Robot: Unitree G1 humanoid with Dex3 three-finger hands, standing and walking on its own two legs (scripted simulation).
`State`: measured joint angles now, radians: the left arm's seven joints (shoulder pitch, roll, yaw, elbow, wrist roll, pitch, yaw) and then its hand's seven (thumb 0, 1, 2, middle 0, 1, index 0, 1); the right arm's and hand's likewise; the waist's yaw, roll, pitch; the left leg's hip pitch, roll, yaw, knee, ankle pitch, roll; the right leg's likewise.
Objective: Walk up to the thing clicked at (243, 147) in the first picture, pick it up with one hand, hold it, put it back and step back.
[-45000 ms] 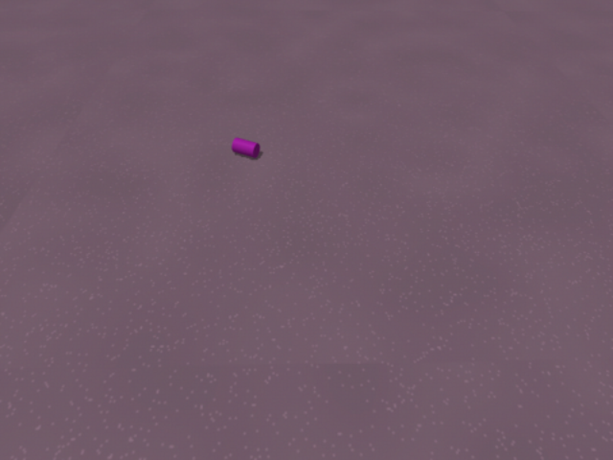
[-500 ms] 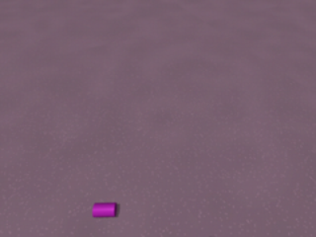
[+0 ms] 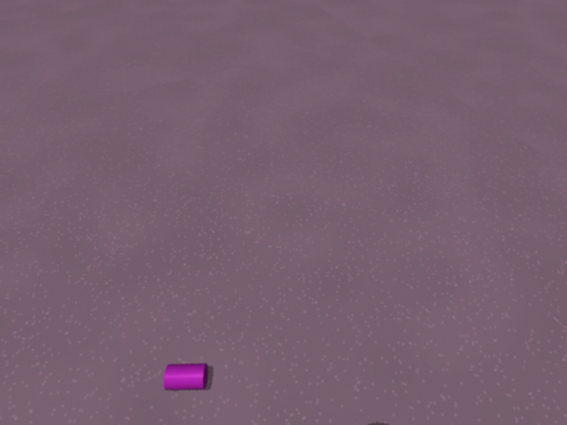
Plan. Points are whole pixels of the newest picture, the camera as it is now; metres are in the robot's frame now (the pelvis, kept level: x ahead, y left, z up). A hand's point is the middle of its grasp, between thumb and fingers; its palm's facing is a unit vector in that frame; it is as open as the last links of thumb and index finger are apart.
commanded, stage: stand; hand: left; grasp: from above
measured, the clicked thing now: (186, 376) +0.39 +0.32 -0.74
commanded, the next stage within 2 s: step back in 0.46 s
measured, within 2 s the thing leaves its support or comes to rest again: neither
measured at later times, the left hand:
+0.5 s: hand out of the picture +0.07 +0.25 -0.16, palm faces +0.02 -0.94 -0.34, open 7.4 cm
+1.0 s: hand out of the picture +0.06 +0.31 -0.18, palm faces -0.06 -0.93 -0.35, open 7.4 cm
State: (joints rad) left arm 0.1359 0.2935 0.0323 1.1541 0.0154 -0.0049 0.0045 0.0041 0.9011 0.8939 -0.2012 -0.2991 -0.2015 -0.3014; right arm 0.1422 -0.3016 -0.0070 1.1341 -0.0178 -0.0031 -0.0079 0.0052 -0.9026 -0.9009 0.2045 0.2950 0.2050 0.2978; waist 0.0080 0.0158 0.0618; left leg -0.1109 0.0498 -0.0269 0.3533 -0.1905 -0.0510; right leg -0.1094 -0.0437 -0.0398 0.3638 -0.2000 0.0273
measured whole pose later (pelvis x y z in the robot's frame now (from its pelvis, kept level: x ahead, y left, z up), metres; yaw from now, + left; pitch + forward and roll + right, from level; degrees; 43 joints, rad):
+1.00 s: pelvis -0.07 +0.05 -0.01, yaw -1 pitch +0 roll -1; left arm 0.05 0.39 0.06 0.90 0.00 0.06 0.02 0.00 0.90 0.89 -0.20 -0.30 -0.20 -0.30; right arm 0.14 -0.35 -0.05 0.91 -0.03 0.03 -0.02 0.01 -0.90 -0.90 0.21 0.30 0.21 0.30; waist -0.02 -0.04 0.21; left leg -0.30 -0.01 0.02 0.59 -0.28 0.06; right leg -0.43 0.09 0.13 1.05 -0.50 0.00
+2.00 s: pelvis -0.35 +0.04 -0.03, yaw -5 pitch -3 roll -1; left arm 0.21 0.36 0.08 0.86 0.04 0.05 -0.02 0.01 0.90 0.89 -0.20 -0.30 -0.20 -0.30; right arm 0.10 -0.42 -0.06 0.82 -0.02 0.05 -0.02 0.01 -0.90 -0.90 0.21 0.30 0.21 0.30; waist 0.01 0.06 0.18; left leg -0.49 0.01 -0.08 0.79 -0.38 -0.01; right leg -0.26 0.04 0.02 0.68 -0.36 -0.01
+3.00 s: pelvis -0.65 +0.02 -0.03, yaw +1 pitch -2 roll +0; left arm 0.21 0.38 0.08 0.87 0.05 0.01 -0.01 0.01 0.90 0.89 -0.20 -0.30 -0.21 -0.30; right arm 0.26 -0.39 -0.05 0.95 -0.03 0.03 0.00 0.01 -0.90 -0.90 0.20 0.30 0.20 0.30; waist 0.03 0.03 0.08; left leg -0.26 -0.02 -0.05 0.67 -0.45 -0.01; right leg -0.33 -0.05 -0.06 0.68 -0.33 -0.01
